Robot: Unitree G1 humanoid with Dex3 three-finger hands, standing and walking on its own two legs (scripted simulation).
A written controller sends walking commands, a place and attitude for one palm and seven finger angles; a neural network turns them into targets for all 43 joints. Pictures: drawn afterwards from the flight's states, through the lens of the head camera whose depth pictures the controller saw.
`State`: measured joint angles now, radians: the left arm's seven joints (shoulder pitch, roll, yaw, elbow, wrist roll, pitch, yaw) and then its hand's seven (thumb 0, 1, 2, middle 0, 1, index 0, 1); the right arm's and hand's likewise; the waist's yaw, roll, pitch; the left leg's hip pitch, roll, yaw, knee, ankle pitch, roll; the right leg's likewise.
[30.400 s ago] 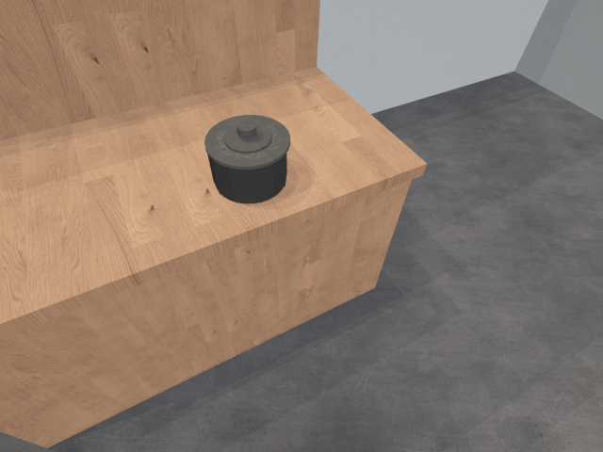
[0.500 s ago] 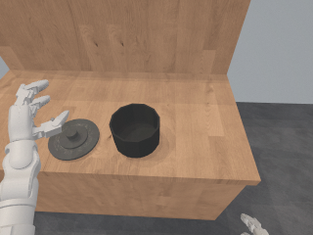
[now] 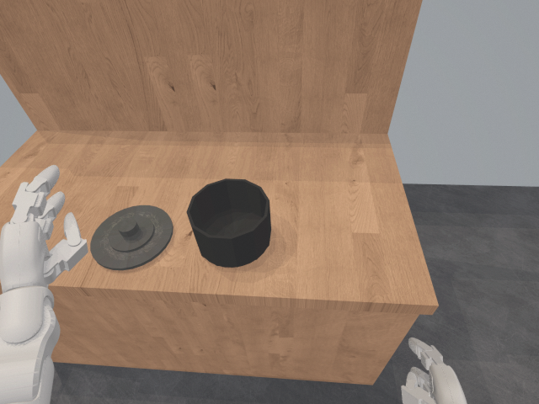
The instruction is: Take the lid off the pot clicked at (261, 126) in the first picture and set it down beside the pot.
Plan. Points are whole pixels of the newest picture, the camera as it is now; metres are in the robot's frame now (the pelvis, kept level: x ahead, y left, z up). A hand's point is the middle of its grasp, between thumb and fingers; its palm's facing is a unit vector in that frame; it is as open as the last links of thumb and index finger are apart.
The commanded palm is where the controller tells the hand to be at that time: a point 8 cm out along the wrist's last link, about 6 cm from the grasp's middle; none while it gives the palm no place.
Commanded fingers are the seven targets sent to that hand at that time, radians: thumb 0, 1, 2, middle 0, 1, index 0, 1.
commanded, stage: draw the hand back to the body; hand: left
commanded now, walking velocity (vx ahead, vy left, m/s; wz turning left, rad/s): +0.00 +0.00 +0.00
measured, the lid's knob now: (128, 227) +0.47 +0.38 -0.08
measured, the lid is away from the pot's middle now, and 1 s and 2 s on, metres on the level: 0.24 0.24 0.24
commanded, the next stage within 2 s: step back with the hand held close in 0.70 s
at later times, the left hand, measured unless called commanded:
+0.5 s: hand (54, 300) +0.19 +0.26 +0.15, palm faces +0.39 -0.84 -0.38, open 7.4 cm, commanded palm +0.13 +0.30 +0.17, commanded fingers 0.00 0.90 0.90 -0.20 -0.30 -0.20 -0.30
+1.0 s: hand (30, 287) +0.20 +0.29 +0.15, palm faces +0.35 -0.83 -0.43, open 7.4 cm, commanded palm +0.13 +0.32 +0.17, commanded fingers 0.00 0.90 0.90 -0.20 -0.30 -0.20 -0.30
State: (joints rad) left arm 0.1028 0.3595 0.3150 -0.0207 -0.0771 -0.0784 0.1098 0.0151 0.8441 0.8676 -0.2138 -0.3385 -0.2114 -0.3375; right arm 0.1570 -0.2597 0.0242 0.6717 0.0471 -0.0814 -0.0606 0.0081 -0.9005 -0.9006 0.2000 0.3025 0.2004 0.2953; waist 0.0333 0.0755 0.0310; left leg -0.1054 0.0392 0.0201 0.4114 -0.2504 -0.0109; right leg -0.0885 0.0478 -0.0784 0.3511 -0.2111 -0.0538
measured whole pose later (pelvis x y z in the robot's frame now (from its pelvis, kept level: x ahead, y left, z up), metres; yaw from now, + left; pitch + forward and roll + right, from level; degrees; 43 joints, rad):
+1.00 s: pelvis -0.01 +0.05 +0.00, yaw -2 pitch +0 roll -2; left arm 0.51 0.38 0.38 -0.52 -0.06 -0.16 0.10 0.02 0.89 0.89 -0.21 -0.30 -0.21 -0.30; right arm 0.14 -0.21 0.03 0.58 0.01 -0.08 -0.05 0.01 -0.90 -0.90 0.20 0.30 0.20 0.30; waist 0.04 0.01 0.07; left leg -0.20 0.00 0.07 0.46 -0.26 0.05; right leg -0.18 0.00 -0.04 0.38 -0.19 0.01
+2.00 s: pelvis -0.14 +0.05 -0.02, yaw -2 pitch +2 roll -5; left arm 0.60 0.44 0.36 -0.66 -0.05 -0.24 0.09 0.02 0.89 0.89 -0.21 -0.30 -0.21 -0.30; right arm 0.17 -0.17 0.02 0.55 0.02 -0.13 -0.03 0.01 -0.90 -0.90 0.20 0.30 0.20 0.30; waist -0.02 0.02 0.06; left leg -0.51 0.07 0.04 0.57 -0.10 0.05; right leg -0.24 0.02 -0.08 0.49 -0.27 0.03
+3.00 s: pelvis -0.36 +0.08 -0.03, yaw -3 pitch -1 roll -1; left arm 0.60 0.45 0.34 -0.71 -0.01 -0.24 0.10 0.02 0.89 0.89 -0.21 -0.30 -0.21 -0.30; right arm 0.29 -0.15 -0.02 0.56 0.01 -0.20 -0.01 0.01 -0.90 -0.90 0.20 0.30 0.20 0.30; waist -0.07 -0.09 -0.04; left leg -0.25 -0.01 0.03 0.71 -0.44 0.05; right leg -0.39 0.04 -0.08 0.93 -0.42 -0.03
